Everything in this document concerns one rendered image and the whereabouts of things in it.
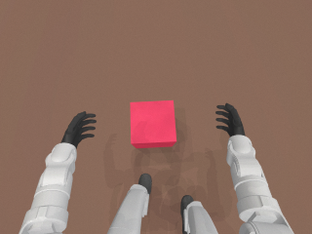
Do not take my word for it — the robot right upper arm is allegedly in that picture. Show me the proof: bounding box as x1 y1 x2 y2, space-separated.
239 220 293 234

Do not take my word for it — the left robot forearm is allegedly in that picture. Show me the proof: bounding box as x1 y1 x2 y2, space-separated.
19 142 77 234

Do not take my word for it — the right robot foot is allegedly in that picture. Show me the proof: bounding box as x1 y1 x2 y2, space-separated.
180 195 194 234

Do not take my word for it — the robot left hand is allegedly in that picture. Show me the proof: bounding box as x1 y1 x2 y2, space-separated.
61 111 97 149

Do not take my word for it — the right robot forearm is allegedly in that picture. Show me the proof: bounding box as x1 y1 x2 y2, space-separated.
226 135 294 234

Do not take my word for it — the carton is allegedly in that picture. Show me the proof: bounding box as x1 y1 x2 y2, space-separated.
130 100 176 148

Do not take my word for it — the robot right hand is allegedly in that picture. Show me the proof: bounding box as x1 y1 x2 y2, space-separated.
216 102 245 137

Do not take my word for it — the left robot thigh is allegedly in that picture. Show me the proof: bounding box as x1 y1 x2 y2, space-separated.
107 188 149 234

